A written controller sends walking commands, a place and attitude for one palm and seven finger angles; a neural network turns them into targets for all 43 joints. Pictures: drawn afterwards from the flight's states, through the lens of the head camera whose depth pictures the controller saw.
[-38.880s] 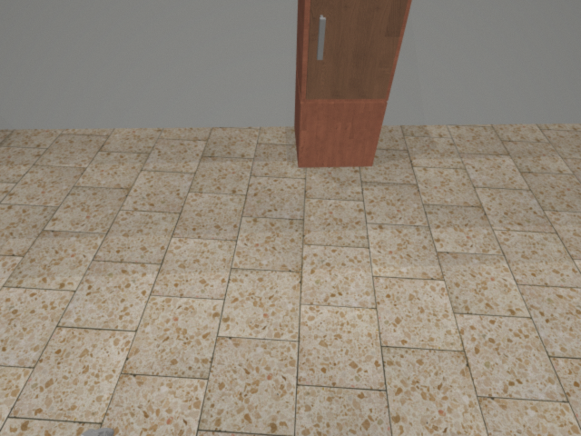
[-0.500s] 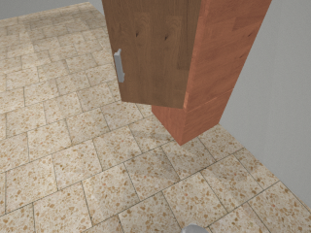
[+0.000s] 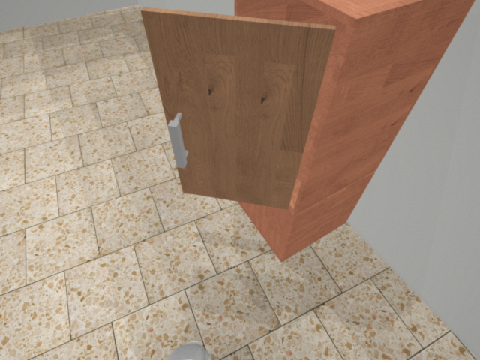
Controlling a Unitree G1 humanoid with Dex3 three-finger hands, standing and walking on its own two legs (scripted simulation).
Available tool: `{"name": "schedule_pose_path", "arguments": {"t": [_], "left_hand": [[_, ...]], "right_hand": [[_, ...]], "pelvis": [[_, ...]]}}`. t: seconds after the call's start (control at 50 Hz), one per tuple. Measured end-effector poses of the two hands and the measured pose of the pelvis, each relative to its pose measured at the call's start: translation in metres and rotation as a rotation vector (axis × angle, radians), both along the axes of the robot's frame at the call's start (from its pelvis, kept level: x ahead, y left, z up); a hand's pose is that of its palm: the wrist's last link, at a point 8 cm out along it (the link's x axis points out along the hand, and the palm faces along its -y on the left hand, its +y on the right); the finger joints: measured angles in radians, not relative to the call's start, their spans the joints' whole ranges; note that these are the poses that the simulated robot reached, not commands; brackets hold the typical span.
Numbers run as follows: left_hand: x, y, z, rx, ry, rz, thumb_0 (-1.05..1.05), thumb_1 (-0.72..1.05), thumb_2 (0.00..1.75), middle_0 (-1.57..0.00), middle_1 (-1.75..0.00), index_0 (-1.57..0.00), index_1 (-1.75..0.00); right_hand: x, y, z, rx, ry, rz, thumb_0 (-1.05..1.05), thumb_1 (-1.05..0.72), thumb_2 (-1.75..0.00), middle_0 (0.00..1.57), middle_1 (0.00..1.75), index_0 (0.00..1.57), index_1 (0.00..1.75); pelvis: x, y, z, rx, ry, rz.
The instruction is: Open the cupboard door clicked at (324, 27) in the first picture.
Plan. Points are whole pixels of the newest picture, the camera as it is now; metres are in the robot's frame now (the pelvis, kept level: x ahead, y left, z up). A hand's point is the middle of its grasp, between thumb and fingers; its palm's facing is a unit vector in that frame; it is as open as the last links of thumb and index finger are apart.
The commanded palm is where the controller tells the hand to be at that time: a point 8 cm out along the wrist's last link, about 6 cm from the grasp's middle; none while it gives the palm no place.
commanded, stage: come to a stop and stand still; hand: left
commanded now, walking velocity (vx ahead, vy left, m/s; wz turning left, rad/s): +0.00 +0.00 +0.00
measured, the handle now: (180, 140) +0.63 +0.22 -0.07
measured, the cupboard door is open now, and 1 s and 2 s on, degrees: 48 48 48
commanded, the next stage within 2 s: look again from close up in 1.62 s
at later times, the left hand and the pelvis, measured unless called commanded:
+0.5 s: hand (133, 354) +0.15 +0.22 -0.17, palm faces -0.02 -0.97 -0.25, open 7.4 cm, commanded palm none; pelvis +0.05 +0.02 +0.00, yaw -3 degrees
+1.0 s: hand out of the picture +0.09 +0.13 -0.18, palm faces +0.00 -0.98 -0.20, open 7.3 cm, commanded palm none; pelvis +0.06 -0.05 +0.00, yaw -2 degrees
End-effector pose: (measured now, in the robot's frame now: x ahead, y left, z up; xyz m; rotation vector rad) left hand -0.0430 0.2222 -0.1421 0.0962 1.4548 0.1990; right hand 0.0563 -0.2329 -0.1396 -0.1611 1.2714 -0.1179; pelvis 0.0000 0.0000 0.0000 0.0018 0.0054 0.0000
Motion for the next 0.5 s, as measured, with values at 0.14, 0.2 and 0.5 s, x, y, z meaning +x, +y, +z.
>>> {"name": "schedule_pose_path", "arguments": {"t": [0.14, 0.2, 0.5], "left_hand": [[0.017, 0.025, -0.028, -0.039, 0.123, 0.019, 0.01, 0.91, 0.89, -0.2, -0.3, -0.2, -0.3], [0.046, 0.034, -0.025, -0.038, 0.105, -0.002, 0.01, 0.91, 0.89, -0.2, -0.3, -0.2, -0.3], [0.185, 0.046, 0.003, 0.069, -0.204, -0.149, 0.0, 0.91, 0.89, -0.2, -0.3, -0.19, -0.3]], "right_hand": [[0.082, 0.037, -0.001, -0.06, -0.108, 0.05, 0.0, -0.92, -0.9, 0.2, 0.3, 0.2, 0.3], [0.092, 0.051, 0.003, -0.06, -0.099, 0.044, 0.0, -0.91, -0.9, 0.2, 0.3, 0.2, 0.3], [0.034, 0.0, 0.005, -0.09, 0.012, -0.09, 0.0, -0.91, -0.9, 0.2, 0.3, 0.2, 0.3]], "pelvis": [[0.046, 0.034, -0.018, -0.001, -0.005, -0.018], [0.053, 0.04, -0.012, -0.009, 0.004, -0.026], [0.048, 0.016, -0.003, -0.037, 0.03, -0.047]]}}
